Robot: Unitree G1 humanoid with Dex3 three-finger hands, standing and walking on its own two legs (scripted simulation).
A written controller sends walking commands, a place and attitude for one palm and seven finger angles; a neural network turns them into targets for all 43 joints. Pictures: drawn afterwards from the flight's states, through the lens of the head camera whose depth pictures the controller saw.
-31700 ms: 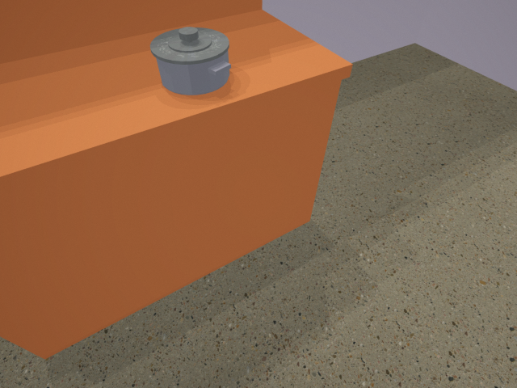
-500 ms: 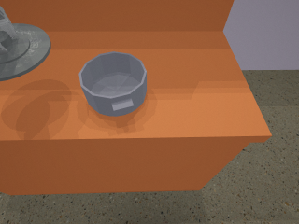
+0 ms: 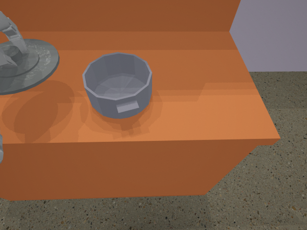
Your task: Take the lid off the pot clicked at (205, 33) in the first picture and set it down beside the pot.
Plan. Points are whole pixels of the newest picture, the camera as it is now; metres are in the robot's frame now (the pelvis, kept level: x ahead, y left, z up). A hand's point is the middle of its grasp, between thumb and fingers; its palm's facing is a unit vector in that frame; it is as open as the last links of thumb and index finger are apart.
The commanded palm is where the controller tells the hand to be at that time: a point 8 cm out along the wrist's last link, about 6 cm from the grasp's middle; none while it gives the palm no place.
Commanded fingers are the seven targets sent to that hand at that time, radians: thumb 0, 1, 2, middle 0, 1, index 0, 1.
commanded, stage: lower the lid onto the table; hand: left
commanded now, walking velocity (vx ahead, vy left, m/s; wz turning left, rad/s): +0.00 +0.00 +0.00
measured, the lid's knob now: (9, 54) +0.48 +0.33 +0.19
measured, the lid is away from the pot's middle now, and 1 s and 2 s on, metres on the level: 0.24 0.22 0.25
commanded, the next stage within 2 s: open the fingers wide in 1.56 s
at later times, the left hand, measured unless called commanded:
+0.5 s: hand (17, 61) +0.46 +0.31 +0.19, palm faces -0.36 -0.19 -0.91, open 7.8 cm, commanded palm +0.47 +0.31 +0.25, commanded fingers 0.00 0.65 0.96 -0.90 -1.10 -0.83 -1.05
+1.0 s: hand (24, 74) +0.46 +0.31 +0.15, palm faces -0.44 -0.20 -0.87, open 7.8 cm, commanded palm +0.49 +0.32 +0.22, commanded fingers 0.00 0.65 0.96 -0.90 -1.10 -0.83 -1.05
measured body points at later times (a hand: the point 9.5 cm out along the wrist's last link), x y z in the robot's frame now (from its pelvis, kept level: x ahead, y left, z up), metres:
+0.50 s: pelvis +0.00 +0.00 +0.00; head +0.06 +0.00 +0.44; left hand +0.48 +0.31 +0.24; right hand +0.03 -0.29 -0.12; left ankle +0.00 +0.07 -0.74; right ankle -0.03 -0.14 -0.74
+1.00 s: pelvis +0.00 +0.00 +0.00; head +0.07 +0.01 +0.44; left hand +0.48 +0.32 +0.20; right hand +0.02 -0.29 -0.12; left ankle +0.00 +0.07 -0.74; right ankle -0.03 -0.14 -0.74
